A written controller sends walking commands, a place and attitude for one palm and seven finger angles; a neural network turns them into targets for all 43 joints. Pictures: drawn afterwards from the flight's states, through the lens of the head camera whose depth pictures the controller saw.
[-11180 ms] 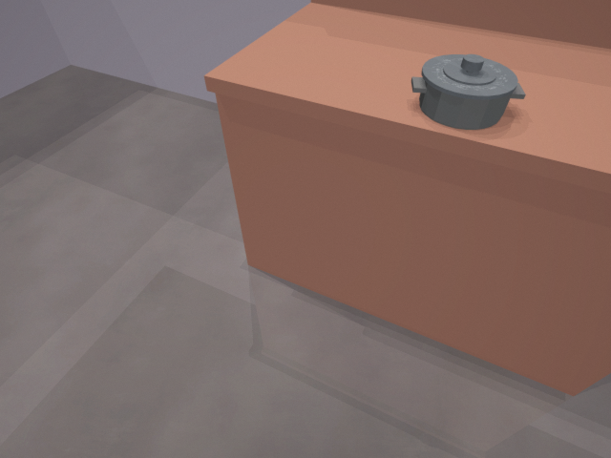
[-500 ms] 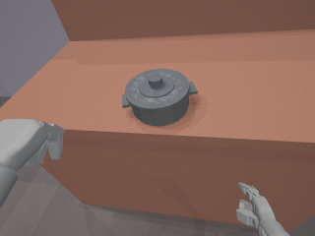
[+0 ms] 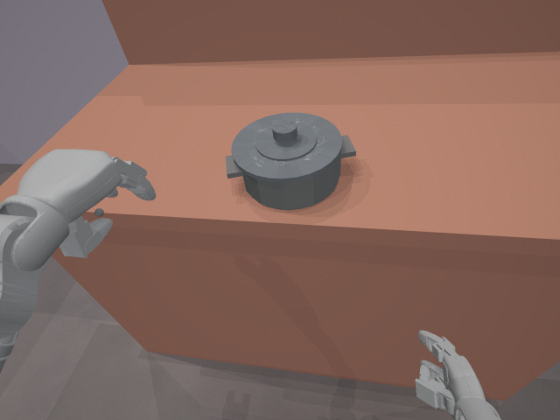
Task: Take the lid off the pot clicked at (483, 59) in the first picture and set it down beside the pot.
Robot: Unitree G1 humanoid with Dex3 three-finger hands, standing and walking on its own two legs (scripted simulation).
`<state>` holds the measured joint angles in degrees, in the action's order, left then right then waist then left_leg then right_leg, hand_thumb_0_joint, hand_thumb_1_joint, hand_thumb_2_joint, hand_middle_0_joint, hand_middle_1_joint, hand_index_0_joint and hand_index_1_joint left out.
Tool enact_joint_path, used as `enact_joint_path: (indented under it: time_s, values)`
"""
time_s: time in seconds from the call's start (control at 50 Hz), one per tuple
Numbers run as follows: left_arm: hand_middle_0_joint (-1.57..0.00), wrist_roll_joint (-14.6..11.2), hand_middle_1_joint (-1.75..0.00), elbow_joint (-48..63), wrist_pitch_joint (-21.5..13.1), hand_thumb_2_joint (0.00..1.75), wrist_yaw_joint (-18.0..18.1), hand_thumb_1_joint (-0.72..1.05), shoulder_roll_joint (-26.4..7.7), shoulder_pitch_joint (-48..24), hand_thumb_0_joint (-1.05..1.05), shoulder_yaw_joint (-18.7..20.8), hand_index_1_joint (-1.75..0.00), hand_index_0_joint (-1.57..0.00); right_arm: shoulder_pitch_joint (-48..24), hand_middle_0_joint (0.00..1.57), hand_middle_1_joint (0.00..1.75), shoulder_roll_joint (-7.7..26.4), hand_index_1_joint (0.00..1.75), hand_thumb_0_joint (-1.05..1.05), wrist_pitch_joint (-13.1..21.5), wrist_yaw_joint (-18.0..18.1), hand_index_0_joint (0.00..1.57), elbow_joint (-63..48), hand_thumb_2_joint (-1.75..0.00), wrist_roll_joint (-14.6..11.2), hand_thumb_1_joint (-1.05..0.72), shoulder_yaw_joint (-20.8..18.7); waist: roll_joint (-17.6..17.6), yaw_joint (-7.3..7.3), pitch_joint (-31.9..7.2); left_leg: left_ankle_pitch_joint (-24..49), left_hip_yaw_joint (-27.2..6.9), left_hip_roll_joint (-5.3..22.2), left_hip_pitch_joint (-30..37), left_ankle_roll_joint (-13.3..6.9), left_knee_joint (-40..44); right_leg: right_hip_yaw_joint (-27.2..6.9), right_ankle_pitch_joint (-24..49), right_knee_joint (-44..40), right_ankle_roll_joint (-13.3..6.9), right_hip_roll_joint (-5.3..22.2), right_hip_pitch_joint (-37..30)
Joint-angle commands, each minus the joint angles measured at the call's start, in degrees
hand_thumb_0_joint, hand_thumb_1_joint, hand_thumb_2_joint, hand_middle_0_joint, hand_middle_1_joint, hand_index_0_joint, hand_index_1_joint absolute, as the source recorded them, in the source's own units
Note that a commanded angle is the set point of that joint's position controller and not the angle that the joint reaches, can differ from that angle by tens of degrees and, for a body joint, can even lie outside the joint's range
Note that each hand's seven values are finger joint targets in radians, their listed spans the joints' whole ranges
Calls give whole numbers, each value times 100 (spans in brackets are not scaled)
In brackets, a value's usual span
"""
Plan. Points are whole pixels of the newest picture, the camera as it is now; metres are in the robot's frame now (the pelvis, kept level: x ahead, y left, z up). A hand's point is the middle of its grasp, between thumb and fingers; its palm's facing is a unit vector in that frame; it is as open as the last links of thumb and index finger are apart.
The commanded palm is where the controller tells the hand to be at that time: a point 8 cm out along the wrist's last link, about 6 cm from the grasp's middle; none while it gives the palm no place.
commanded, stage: reach forward and open the fingers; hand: left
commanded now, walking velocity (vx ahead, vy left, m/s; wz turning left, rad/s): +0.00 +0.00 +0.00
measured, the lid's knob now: (284, 131) +0.52 +0.06 +0.16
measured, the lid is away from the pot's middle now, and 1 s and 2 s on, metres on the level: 0.00 0.00 0.00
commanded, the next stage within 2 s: move the open hand above the knob in 0.26 s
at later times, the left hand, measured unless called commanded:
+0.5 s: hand (115, 174) +0.34 +0.24 +0.22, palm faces -0.04 +0.03 -1.00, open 9.9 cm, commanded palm +0.30 +0.23 +0.29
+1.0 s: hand (184, 142) +0.40 +0.17 +0.22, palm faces -0.05 +0.00 -1.00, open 9.9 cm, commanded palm +0.36 +0.16 +0.29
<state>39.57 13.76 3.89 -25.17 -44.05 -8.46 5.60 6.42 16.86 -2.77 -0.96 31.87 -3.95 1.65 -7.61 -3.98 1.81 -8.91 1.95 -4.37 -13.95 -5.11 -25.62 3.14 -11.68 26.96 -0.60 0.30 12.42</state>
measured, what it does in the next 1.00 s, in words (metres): stands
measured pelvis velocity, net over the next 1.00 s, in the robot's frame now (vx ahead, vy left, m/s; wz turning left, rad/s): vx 0.02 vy -0.01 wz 0.00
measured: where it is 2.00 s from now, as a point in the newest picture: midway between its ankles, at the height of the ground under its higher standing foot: outside the picture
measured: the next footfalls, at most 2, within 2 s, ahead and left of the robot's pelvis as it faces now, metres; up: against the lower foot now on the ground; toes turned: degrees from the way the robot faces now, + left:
none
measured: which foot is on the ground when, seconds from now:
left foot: down 0.00-1.00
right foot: down 0.00-1.00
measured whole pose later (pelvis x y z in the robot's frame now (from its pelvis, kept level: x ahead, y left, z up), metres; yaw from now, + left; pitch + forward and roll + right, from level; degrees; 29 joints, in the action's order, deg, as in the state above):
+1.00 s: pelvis +0.02 -0.01 +0.00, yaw +0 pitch +0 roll +0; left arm 45.4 -1.5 13.4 -27.0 -35.8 -34.9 -8.9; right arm 5.7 16.9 -6.3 -2.8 32.2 -4.8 2.3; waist -7.2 -1.9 0.7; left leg -10.4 1.9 -4.9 -14.7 -4.7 -25.5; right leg 2.9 -14.3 28.8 -1.1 0.7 14.1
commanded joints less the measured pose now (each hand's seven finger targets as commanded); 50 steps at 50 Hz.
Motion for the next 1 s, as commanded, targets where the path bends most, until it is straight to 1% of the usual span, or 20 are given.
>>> enact_joint_path:
  time_s: [0.0,0.08,0.12,0.16,0.2,0.22,0.28,0.32,0.38,0.46,0.52,0.58,0.6,0.66,0.72,0.76,0.8,0.86,0.92,0.98]
  values:
    - [-88,92,-8,432,69,172,317,-39,-1871,-1764,0,1419,-8,-88,-968,20,30,604,30,0,347,35,20,-1048,-90,-24,-90,-215,207,-47,-1290,-126,-645,343,604,256,428,-234,-313,-413,-136,-89,5]
    - [-88,60,-8,399,85,170,229,-38,-1378,-2250,0,787,-8,-88,-1016,20,30,537,30,0,322,37,20,-1037,-90,-43,-90,-206,269,-27,-1176,-628,-722,390,532,251,685,-137,-540,-417,-64,-36,161]
    - [-88,141,-8,565,99,170,202,-38,-1468,-2480,0,793,-8,-88,-1064,20,30,529,30,0,323,1,20,-1050,-90,-33,-90,-182,195,-30,-1514,-358,-713,370,646,259,609,-199,-340,-373,-110,-25,-4]
    - [-88,188,-8,328,121,169,227,-38,-1601,-2616,0,880,-8,-88,-1003,20,30,565,30,0,315,41,20,-1009,-90,-28,-90,-202,325,-16,-1232,-603,-718,392,512,242,656,-164,-538,-394,-88,-39,137]
    - [-88,225,-8,202,128,169,287,-38,-1851,-2613,0,1173,-8,-88,-891,20,30,622,30,0,356,40,20,-1033,-90,-36,-90,-202,210,17,-1414,-222,-711,355,676,252,455,-222,-323,-320,-160,-89,73]
    - [-88,271,-8,418,142,169,212,-38,-1787,-3178,0,947,-8,-88,-1047,20,30,548,30,0,317,28,20,-996,-90,-21,-90,-162,209,-14,-1604,-195,-734,363,645,261,592,-192,-252,-346,-135,-33,-60]
    - [-88,248,-8,-2,204,169,175,-38,-1564,-3091,0,783,-8,-88,-945,20,30,567,30,0,296,41,20,-959,-90,-47,-90,-189,300,-4,-1316,-310,-748,382,599,257,636,-120,-346,-351,-118,-46,138]
    - [-88,280,-8,56,231,169,97,-38,-1525,-3137,0,715,-8,-88,-1002,20,30,554,30,0,287,-19,20,-995,-90,-28,-90,-162,218,-9,-1674,43,-716,343,717,264,525,-181,-80,-338,-157,-20,-26]
    - [-88,315,-8,-295,318,169,62,-38,-1202,-3100,0,418,-8,-88,-915,20,30,564,30,0,244,-4,20,-973,-90,-60,-90,-180,496,55,-1249,-226,-689,356,573,240,563,-108,-287,-360,-117,-39,220]
    - [-88,392,-8,-57,325,169,47,-38,-1239,-3953,0,251,-8,-88,-990,20,30,551,30,0,245,21,20,-976,-90,-60,-90,-169,447,116,-1512,-217,-685,314,721,211,523,-126,-254,-343,-117,-42,147]
    - [-88,487,-8,149,396,169,57,-38,-1550,-4321,0,462,-8,-88,-1008,20,30,510,30,0,271,-17,20,-958,-90,-13,-90,-139,168,47,-2140,514,-694,250,967,224,374,-210,262,-261,-192,-32,-210]
    - [-88,498,-8,-629,570,169,50,-38,-1197,-4067,0,223,-8,-88,-893,20,30,555,30,0,164,-28,20,-857,-90,-49,-90,-146,467,90,-1548,412,-632,273,715,246,421,-118,189,-304,-164,-28,47]
    - [-88,451,-8,-803,562,169,73,-38,-1161,-3755,0,347,-8,-88,-783,20,30,609,30,0,173,-57,20,-893,-90,-68,-90,-170,551,143,-1532,611,-587,248,781,247,237,-153,335,-292,-205,-63,91]
    - [-88,448,-8,-194,599,169,4,-38,-559,-4362,0,-385,-8,-88,-1067,20,30,473,30,0,120,-107,20,-994,-90,-80,-90,-141,427,152,-1751,450,-606,255,908,215,379,-114,255,-261,-165,-30,64]
    - [-88,604,-8,-19,704,169,34,-38,-1061,-4597,0,-5,-8,-88,-1031,20,30,491,30,0,91,-135,20,-993,-90,-39,-90,-123,400,83,-2308,961,-549,200,1000,210,277,-197,664,-204,-199,-37,-334]
    - [-88,631,-8,-552,804,169,76,-38,-1010,-4838,0,-55,-8,-88,-964,20,30,523,30,0,6,-116,20,-865,-90,-57,-90,-117,653,157,-1738,669,-534,241,746,229,342,-116,454,-239,-176,-41,-73]
    - [-88,600,-8,-774,796,169,149,-38,-1191,-4515,0,238,-8,-88,-825,20,30,601,30,0,32,-126,20,-903,-90,-66,-90,-146,615,120,-1941,970,-519,206,830,231,169,-188,685,-186,-236,-32,-172]
    - [-88,617,-8,-804,916,169,34,-38,-460,-4800,0,-526,-8,-88,-1021,20,30,483,30,0,-78,-148,20,-947,-90,-82,-90,-105,760,172,-1774,705,-434,195,675,213,286,-139,567,-219,-168,-1,-99]
    - [-88,647,-8,-497,953,169,55,-38,-557,-4986,0,-465,-8,-88,-1031,20,30,453,30,0,-62,-181,20,-1008,-90,-83,-90,-108,686,140,-2289,961,-423,161,841,194,186,-236,820,-160,-182,8,-392]
    - [-88,713,-8,-667,1035,169,99,-38,-403,-5595,0,-720,-8,-88,-1043,20,30,444,30,0,-92,-154,20,-921,-90,-113,-90,-83,560,239,-2010,860,-460,179,855,215,244,-146,659,-125,-182,-11,-98]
